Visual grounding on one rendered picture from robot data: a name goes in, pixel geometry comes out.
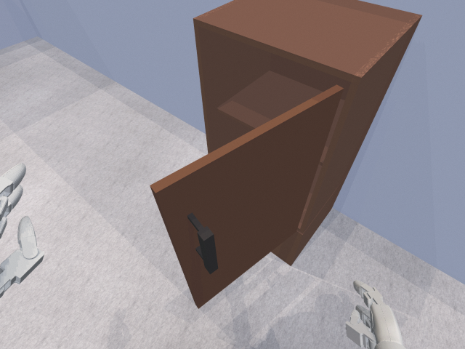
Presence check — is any robot left hand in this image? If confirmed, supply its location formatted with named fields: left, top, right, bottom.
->
left=0, top=163, right=44, bottom=298

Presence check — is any cupboard door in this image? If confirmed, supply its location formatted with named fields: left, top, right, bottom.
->
left=150, top=85, right=344, bottom=309

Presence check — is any handle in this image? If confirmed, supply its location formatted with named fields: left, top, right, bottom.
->
left=187, top=213, right=218, bottom=274

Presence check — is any robot right hand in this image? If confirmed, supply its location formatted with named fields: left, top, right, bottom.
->
left=346, top=280, right=404, bottom=349

